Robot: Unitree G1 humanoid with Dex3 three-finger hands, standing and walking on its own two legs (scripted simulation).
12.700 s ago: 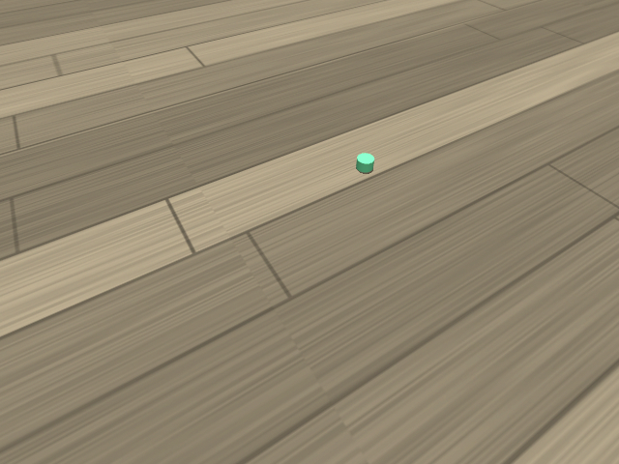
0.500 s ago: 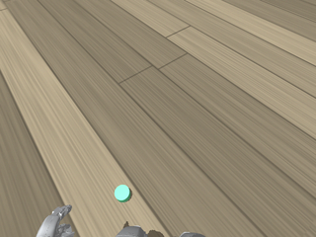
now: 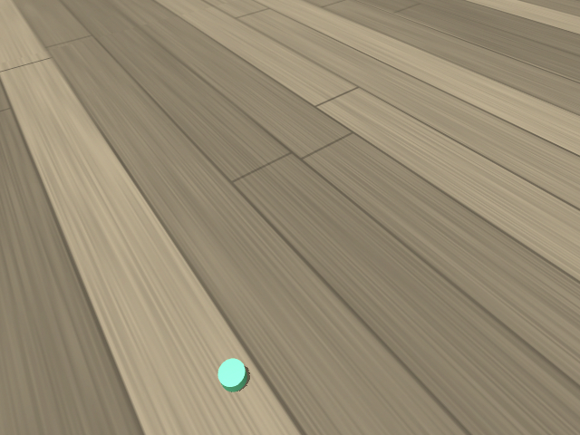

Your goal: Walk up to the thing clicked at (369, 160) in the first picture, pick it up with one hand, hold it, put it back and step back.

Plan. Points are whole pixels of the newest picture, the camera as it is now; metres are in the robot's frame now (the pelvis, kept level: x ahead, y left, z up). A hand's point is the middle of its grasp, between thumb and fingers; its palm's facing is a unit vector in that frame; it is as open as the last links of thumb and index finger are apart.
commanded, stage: walk up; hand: left
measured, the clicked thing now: (232, 375) +0.42 +0.23 -0.75
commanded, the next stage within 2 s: stand in 0.26 s
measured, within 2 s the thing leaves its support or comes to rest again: neither
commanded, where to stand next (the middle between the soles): +0.08 +0.02 m, yaw -4 degrees
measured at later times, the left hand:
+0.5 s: hand out of the picture +0.12 +0.26 -0.15, palm faces -0.03 -0.95 -0.30, open 7.3 cm
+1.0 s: hand (129, 434) +0.16 +0.27 -0.15, palm faces -0.02 -0.95 -0.32, open 7.3 cm
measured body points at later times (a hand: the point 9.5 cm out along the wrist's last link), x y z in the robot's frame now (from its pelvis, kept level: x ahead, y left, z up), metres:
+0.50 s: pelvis +0.04 +0.02 +0.01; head +0.04 +0.02 +0.46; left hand +0.12 +0.31 -0.13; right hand +0.09 -0.28 -0.13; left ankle +0.03 +0.11 -0.74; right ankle +0.06 -0.07 -0.74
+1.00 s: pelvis +0.07 +0.03 +0.01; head +0.08 +0.03 +0.46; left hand +0.16 +0.32 -0.13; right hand +0.16 -0.27 -0.12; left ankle +0.03 +0.11 -0.74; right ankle +0.06 -0.07 -0.74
